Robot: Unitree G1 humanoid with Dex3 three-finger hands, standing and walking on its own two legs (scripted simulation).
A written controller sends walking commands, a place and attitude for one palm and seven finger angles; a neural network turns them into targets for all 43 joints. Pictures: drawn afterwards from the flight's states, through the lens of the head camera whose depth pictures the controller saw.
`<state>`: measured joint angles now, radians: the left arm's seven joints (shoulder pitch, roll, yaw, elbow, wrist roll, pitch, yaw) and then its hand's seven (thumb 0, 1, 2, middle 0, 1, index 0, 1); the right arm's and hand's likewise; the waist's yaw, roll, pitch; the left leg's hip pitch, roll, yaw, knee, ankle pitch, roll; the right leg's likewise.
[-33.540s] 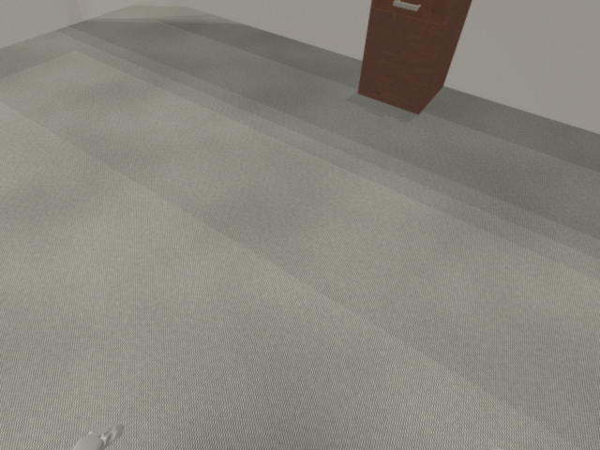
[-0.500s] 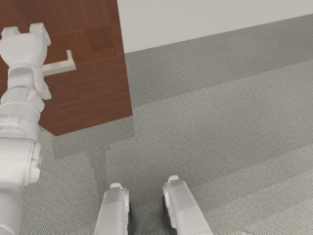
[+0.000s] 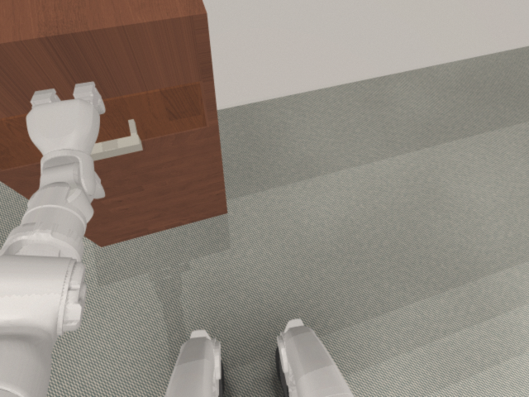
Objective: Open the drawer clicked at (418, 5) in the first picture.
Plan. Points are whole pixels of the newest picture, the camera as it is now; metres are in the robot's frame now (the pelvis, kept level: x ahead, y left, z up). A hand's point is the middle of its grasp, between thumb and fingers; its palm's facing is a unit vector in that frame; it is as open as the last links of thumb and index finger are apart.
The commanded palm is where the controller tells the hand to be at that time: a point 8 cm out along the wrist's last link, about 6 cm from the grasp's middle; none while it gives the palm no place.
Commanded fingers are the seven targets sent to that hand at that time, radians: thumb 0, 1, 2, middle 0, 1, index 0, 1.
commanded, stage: re-aim the fingers above the handle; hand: left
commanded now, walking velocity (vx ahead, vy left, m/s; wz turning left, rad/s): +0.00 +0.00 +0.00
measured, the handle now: (99, 141) +0.56 +0.24 -0.07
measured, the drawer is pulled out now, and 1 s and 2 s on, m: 0.00 0.00 0.00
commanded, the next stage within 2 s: lower the fingers behind the handle in 1.92 s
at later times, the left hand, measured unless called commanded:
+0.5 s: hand (82, 145) +0.51 +0.24 -0.01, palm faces -0.02 +0.01 -1.00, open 13.7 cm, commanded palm +0.49 +0.26 +0.03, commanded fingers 0.00 -0.50 0.30 -0.30 -1.20 -0.30 -1.20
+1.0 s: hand (73, 147) +0.51 +0.26 -0.01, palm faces -0.03 +0.01 -1.00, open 13.6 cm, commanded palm +0.49 +0.25 +0.04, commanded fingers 0.00 -0.50 0.30 -0.30 -1.20 -0.30 -1.20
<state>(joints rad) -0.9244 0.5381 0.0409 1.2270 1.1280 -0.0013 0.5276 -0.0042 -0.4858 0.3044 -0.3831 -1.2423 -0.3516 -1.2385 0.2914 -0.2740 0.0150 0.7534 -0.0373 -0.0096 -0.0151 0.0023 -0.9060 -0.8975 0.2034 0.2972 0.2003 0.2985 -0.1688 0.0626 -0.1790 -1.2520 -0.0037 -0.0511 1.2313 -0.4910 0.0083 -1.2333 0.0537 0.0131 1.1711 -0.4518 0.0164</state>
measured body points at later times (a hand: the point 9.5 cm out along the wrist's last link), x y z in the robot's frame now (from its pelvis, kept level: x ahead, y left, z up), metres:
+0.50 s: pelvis +0.01 +0.00 +0.00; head +0.16 +0.00 +0.43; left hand +0.51 +0.24 +0.04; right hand +0.03 -0.28 -0.13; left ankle +0.03 +0.11 -0.62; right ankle +0.04 -0.13 -0.62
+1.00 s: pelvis +0.02 +0.00 +0.01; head +0.16 +0.00 +0.44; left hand +0.50 +0.25 +0.04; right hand +0.04 -0.27 -0.12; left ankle +0.03 +0.11 -0.62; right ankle +0.04 -0.13 -0.62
